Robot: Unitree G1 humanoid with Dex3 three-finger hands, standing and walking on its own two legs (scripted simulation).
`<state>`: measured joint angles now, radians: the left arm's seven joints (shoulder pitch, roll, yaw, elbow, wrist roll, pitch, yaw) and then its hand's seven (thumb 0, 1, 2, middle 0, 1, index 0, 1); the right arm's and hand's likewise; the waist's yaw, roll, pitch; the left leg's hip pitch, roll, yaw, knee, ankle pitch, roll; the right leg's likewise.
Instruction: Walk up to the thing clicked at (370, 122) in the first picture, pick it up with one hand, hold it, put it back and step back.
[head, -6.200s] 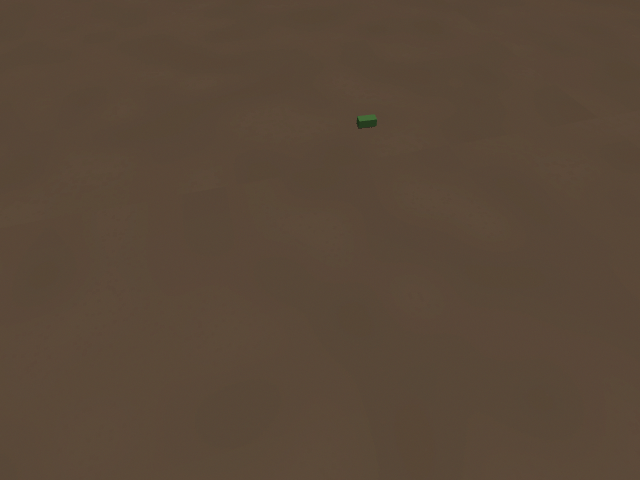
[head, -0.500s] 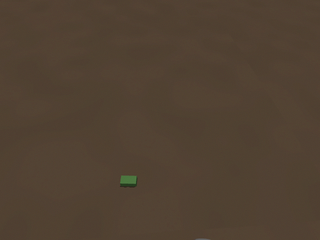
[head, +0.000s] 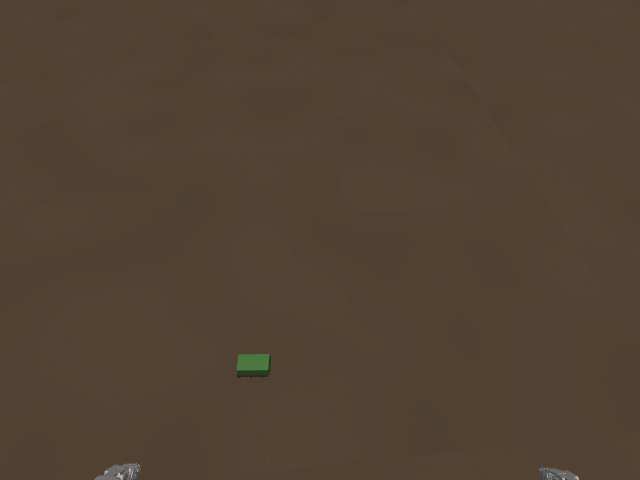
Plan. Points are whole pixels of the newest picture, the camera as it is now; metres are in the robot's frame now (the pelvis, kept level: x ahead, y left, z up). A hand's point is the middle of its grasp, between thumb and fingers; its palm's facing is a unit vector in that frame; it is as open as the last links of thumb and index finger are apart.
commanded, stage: walk up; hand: left
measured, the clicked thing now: (254, 364) +0.53 +0.25 -0.75
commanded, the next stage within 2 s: none
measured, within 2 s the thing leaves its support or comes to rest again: neither
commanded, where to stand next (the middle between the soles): +0.06 +0.00 m, yaw +1 degrees
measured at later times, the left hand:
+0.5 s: hand out of the picture +0.10 +0.25 -0.15, palm faces -0.04 -0.94 -0.34, open 7.4 cm
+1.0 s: hand out of the picture +0.10 +0.27 -0.15, palm faces -0.04 -0.91 -0.41, open 7.4 cm
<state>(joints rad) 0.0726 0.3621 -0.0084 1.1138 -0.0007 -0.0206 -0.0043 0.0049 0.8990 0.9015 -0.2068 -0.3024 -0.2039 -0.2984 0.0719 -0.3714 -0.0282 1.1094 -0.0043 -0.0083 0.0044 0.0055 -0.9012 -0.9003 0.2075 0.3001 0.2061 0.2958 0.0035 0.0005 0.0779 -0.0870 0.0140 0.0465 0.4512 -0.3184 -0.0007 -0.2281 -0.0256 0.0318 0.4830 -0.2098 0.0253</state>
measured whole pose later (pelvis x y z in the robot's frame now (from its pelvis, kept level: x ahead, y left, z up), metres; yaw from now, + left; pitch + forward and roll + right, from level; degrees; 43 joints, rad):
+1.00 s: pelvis +0.06 +0.00 -0.01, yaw -3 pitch -2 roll +0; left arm 0.27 0.37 0.04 0.98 0.01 -0.07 0.00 0.00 0.90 0.90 -0.21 -0.30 -0.21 -0.30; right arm 0.19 -0.40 -0.07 0.98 -0.02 0.02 0.02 0.01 -0.90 -0.90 0.21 0.30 0.20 0.30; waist 0.03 0.04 0.13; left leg -0.31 -0.01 -0.01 1.00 -0.56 0.04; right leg -0.19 0.00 0.07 0.56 -0.33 -0.01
